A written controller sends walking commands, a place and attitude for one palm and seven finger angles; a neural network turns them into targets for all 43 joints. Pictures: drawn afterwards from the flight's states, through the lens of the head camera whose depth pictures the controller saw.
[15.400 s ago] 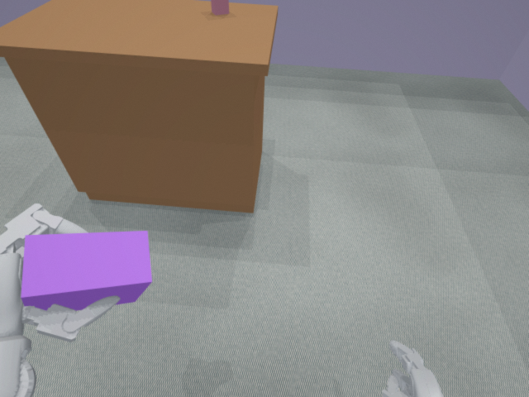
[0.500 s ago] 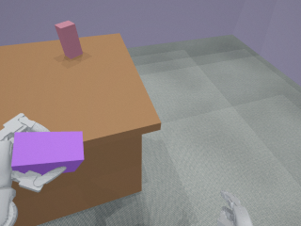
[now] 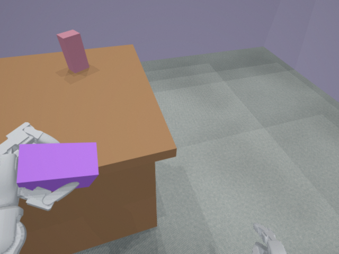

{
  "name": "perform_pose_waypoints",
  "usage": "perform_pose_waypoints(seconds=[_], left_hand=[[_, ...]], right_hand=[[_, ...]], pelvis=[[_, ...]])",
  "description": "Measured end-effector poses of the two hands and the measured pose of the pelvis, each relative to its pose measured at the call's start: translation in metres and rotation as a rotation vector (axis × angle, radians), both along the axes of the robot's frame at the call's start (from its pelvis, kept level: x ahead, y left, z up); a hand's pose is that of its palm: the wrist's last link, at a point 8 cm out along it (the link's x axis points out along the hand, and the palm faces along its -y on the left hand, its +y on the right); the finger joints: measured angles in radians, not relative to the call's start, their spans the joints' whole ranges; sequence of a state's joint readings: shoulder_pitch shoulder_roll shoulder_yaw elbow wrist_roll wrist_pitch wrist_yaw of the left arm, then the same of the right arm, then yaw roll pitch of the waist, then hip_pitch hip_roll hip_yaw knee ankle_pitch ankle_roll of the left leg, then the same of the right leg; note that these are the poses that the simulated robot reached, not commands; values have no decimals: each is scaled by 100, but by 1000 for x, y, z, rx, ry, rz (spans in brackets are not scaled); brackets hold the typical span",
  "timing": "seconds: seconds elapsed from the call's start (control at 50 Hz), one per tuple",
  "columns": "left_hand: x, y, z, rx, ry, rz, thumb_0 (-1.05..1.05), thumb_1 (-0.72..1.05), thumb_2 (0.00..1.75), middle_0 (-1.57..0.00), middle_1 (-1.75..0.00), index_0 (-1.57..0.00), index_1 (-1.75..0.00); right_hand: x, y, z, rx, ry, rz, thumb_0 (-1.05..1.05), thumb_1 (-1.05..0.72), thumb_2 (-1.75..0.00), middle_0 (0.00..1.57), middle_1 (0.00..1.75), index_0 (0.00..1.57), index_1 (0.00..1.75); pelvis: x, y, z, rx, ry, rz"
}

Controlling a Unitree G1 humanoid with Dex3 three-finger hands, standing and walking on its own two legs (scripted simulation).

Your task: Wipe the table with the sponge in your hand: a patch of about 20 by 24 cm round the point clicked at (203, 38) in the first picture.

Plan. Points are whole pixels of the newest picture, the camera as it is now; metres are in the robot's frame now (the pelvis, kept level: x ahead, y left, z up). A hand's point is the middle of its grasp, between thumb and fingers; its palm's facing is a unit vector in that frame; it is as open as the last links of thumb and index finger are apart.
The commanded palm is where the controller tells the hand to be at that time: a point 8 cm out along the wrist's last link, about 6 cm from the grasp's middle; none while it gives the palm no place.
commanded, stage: shuffle to correct the standing spot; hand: left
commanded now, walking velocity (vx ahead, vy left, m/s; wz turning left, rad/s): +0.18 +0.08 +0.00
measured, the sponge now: (70, 167) +0.23 +0.21 +0.14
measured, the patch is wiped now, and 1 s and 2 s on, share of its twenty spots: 0.00 0.00 0.00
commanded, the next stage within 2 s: come to a stop and stand still in 0.22 s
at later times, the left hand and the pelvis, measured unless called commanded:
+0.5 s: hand (71, 125) +0.32 +0.24 +0.17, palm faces +0.38 -0.80 -0.46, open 10.0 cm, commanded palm +0.26 +0.28 +0.19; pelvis +0.09 +0.00 +0.00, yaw -1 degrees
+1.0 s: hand (70, 122) +0.33 +0.25 +0.16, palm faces +0.33 -0.85 -0.40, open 10.0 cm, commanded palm +0.28 +0.29 +0.19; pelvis +0.10 +0.02 +0.01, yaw -3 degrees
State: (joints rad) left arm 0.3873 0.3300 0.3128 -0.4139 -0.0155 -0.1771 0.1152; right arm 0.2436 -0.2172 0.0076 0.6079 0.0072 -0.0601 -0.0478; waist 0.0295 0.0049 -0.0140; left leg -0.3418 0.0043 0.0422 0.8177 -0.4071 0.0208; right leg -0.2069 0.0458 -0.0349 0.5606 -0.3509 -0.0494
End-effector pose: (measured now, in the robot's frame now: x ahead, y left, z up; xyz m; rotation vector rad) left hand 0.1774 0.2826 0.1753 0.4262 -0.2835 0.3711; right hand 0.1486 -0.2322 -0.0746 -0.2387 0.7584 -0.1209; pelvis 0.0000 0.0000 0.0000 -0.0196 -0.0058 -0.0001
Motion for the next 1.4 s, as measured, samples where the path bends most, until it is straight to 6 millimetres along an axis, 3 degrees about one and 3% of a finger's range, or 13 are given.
perform_pose_waypoints(seconds=[0.14, 0.22, 0.34, 0.44, 0.6, 0.8, 0.88, 1.0, 1.1, 1.14, 1.2, 1.3, 1.4], left_hand=[[32, 9, 1, 52, -36, -46, 0, -49, 100, -76, -135, -77, -134], [56, 12, 6, 106, -10, -53, 0, -49, 100, -76, -135, -77, -134], [78, -1, 25, 176, 21, -58, 0, -49, 100, -76, -135, -77, -134], [90, -7, 18, 179, 39, -34, 0, -49, 100, -76, -135, -77, -134], [114, 1, 2, 82, 63, -15, 0, -49, 100, -76, -135, -77, -134], [129, 5, 27, 130, -4, -41, 0, -49, 100, -76, -135, -77, -134], [127, 7, 19, 85, 38, -32, 0, -49, 100, -76, -135, -77, -134], [115, 9, 1, 11, 116, -34, 0, -49, 100, -76, -135, -77, -134], [126, 42, 39, 153, -77, 0, 0, -49, 100, -77, -135, -77, -134], [127, 52, 44, 140, -111, 25, 0, -49, 100, -77, -135, -77, -134], [123, 44, 33, 90, -80, -17, 0, -49, 100, -76, -135, -77, -134], [116, 20, -7, -2, 75, -146, 0, -49, 100, -77, -135, -77, -134], [122, 36, -14, -4, 86, -131, -1, -49, 101, -77, -135, -77, -134]], right_hand=[[21, -3, -5, -39, 17, -25, 1, -90, -90, 20, 30, 21, 30], [33, 8, -10, 21, -8, -73, 1, -90, -90, 20, 30, 21, 30], [48, 23, -19, 114, 8, -49, 1, -90, -90, 20, 30, 21, 30], [69, 15, -37, 110, 55, -20, 1, -90, -89, 20, 30, 21, 30], [106, -2, -10, -5, 13, -22, 1, -90, -89, 20, 30, 21, 30], [144, 15, 17, 12, -109, -18, 1, -90, -90, 20, 30, 20, 30], [142, 21, 19, 28, -113, -20, 1, -90, -90, 20, 30, 21, 30], [119, 23, 18, 15, -77, -39, 1, -90, -89, 20, 30, 21, 30], [97, 29, 9, -8, -28, 30, 1, -90, -90, 20, 30, 21, 30], [88, 29, 7, -1, -18, 30, 1, -90, -89, 20, 30, 21, 30], [77, 28, 8, 2, -18, -5, 1, -90, -89, 20, 30, 21, 30], [66, 30, 13, -29, -13, -57, 1, -90, -89, 20, 30, 21, 30], [73, 39, 17, -53, -4, -49, 1, -90, -90, 20, 30, 21, 30]], pelvis=[[25, 13, -11, 26, -18, -22], [38, 15, -10, 53, -31, -38], [63, 8, -3, 41, -2, -36], [82, 1, -11, 22, -6, -17], [104, 9, -4, 33, -18, -28], [115, 11, 5, 19, 4, -50], [112, 13, 8, 15, 11, -57], [104, 17, 11, 12, 1, -54], [87, 17, 7, 0, -4, -35], [85, 21, 6, -3, 1, -50], [87, 31, 7, -2, -1, -70], [93, 46, 9, 2, -10, -87], [93, 51, 10, 3, -14, -73]])
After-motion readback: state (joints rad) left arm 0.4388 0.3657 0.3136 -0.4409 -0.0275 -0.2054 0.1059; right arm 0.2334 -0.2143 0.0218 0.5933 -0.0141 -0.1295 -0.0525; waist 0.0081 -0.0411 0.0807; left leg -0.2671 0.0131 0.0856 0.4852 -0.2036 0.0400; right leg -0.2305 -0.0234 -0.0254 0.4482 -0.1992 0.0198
